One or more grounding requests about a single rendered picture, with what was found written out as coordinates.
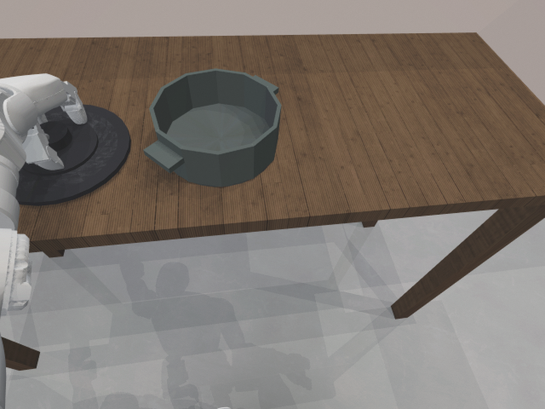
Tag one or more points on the pot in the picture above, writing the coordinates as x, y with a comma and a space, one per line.
215, 127

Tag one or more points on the knob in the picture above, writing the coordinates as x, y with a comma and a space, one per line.
59, 135

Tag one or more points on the table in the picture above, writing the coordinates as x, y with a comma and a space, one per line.
372, 127

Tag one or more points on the robot left hand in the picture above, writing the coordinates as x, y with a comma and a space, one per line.
46, 92

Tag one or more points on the robot left forearm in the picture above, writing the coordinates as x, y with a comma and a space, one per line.
17, 115

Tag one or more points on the lid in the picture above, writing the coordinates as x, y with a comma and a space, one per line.
98, 150

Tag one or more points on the robot left upper arm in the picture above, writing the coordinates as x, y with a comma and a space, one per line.
15, 285

